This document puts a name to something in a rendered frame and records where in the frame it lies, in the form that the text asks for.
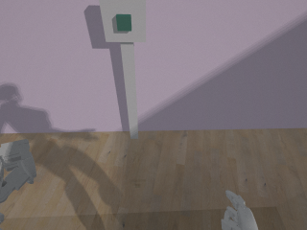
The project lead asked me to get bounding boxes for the button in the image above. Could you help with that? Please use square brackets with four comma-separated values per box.
[116, 13, 132, 32]

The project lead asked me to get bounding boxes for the robot left hand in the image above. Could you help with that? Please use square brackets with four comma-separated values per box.
[0, 139, 36, 203]

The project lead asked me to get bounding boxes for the panel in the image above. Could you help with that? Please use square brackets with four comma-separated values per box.
[99, 0, 146, 139]

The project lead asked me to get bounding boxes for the robot right hand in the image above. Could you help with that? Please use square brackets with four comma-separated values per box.
[221, 190, 258, 230]

